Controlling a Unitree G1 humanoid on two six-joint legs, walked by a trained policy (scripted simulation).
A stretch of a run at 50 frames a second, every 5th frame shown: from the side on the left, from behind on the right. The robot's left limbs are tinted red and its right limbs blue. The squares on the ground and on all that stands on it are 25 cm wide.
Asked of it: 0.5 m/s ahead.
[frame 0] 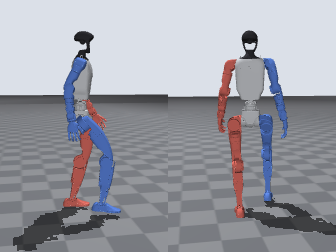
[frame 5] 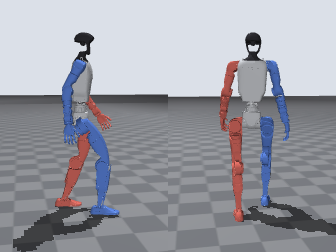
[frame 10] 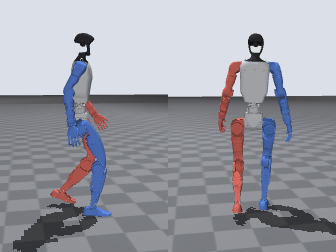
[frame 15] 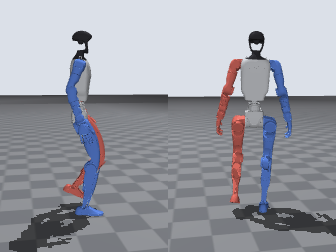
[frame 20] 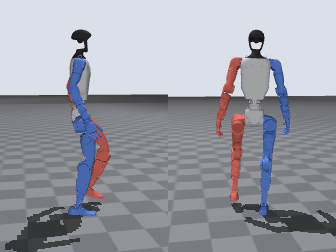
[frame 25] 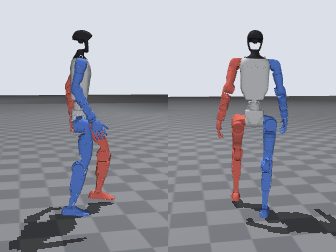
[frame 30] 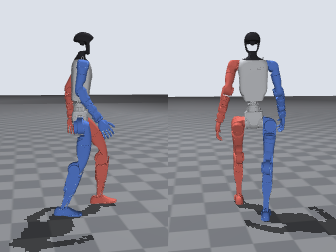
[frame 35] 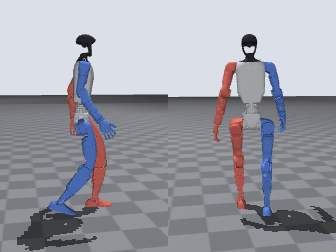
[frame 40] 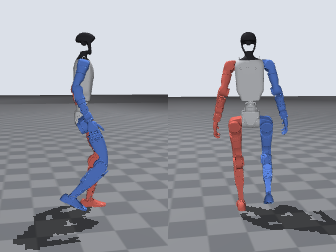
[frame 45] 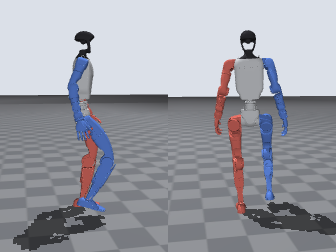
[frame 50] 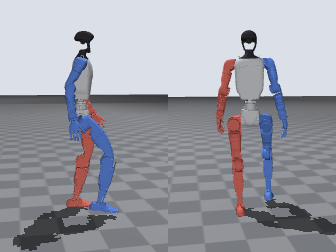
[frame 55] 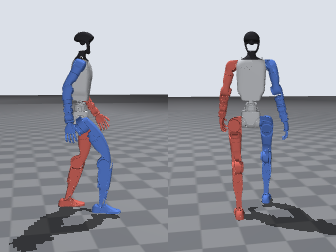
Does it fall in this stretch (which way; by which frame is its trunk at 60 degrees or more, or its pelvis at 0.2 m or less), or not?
no
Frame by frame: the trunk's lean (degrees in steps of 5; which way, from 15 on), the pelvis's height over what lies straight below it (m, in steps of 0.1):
0: 5, 0.8
5: 5, 0.8
10: 5, 0.8
15: 5, 0.8
20: 5, 0.8
25: 5, 0.8
30: 5, 0.8
35: 5, 0.8
40: 5, 0.8
45: 5, 0.8
50: 5, 0.8
55: 5, 0.8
